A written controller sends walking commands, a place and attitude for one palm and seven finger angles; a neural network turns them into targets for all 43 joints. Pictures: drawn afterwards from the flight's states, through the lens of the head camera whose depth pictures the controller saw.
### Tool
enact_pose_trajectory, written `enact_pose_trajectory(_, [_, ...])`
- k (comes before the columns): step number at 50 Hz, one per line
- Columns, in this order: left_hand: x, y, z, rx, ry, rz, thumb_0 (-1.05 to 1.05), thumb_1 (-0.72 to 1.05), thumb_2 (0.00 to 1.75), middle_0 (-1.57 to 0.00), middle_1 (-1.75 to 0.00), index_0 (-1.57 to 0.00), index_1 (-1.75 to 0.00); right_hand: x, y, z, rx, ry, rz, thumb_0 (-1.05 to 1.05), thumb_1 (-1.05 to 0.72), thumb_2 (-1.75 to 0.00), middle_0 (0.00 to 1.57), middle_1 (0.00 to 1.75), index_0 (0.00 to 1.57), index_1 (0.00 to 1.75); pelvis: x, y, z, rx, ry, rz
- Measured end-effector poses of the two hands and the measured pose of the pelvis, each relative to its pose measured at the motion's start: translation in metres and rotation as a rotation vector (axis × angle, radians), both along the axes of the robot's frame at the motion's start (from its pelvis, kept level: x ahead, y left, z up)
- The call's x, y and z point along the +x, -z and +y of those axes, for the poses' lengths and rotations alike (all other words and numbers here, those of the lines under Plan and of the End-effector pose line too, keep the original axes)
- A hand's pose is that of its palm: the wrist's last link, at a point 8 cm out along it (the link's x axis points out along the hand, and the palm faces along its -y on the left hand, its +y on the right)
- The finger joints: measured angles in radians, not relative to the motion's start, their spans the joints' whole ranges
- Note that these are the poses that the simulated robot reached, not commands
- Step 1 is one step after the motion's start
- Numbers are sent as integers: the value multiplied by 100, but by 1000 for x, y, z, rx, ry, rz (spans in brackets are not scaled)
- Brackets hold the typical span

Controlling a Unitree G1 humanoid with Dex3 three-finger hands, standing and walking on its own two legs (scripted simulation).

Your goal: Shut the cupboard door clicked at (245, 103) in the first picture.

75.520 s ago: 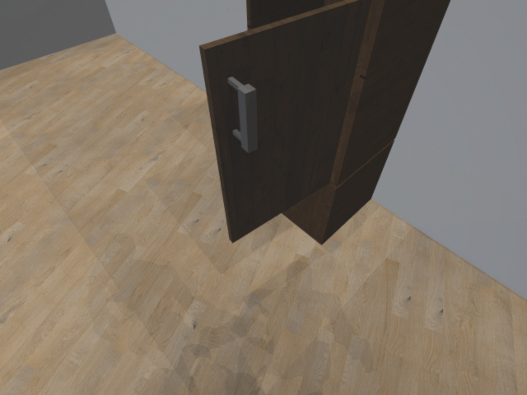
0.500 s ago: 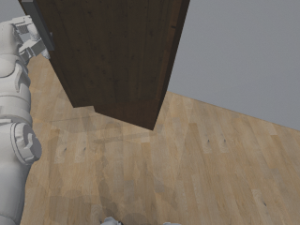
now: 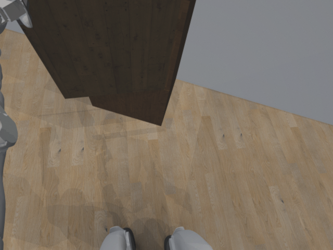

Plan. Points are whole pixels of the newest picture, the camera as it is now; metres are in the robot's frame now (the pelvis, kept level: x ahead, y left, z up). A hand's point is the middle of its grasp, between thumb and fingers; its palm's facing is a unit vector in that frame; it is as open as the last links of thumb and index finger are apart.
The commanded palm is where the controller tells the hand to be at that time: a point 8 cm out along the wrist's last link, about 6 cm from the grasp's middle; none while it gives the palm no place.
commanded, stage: push the door shut along its arc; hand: left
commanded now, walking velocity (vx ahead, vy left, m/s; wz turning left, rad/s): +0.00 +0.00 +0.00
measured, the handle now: out of the picture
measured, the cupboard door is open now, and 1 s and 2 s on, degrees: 26 20 20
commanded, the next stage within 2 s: pull the fist back off the door in 0.26 s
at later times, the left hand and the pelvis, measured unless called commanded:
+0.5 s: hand out of the picture +0.64 +0.16 +0.17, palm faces +0.08 -0.99 +0.06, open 3.1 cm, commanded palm +0.62 +0.18 +0.16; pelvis +0.00 +0.01 -0.01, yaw -1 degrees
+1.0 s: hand (32, 18) +0.56 +0.16 +0.16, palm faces +0.11 -0.99 +0.00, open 3.1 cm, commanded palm +0.53 +0.20 +0.16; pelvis +0.02 +0.00 +0.01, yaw +0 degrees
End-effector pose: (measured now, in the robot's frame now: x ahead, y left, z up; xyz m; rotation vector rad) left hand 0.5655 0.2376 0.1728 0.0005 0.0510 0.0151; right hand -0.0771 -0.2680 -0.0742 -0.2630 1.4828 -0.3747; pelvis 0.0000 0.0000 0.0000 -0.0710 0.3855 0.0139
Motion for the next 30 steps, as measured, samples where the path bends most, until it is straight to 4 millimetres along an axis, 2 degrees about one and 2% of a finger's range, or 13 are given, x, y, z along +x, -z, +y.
enact_pose_trajectory(6, [13,-1,0,-2,33,-2,1,91,93,-129,-150,-130,-150,-40,-11,14,8,57,120,0,-90,-89,20,30,20,30,2,1,1,-8,1,20])
enact_pose_trajectory(11, [23,-3,-11,-23,76,-7,2,91,93,-129,-150,-130,-150,-55,-17,25,12,81,163,0,-90,-89,20,30,21,30,3,2,4,-16,1,34])
enact_pose_trajectory(19, [38,-1,-16,-2,91,-5,2,90,91,-130,-150,-131,-150,-53,-15,35,1,81,140,0,-90,-89,20,30,21,30,4,7,9,-26,9,66])
enact_pose_trajectory(24, [46,2,-21,-70,-45,-3,2,90,90,-130,-150,-132,-150,-45,-10,45,42,51,135,0,-90,-89,20,30,21,30,4,9,13,-28,9,85])
enact_pose_trajectory(30, [45,8,-23,16,-108,-2,1,90,90,-129,-150,-131,-150,-37,-4,55,100,54,116,0,-90,-89,20,30,21,30,8,8,14,-21,17,86])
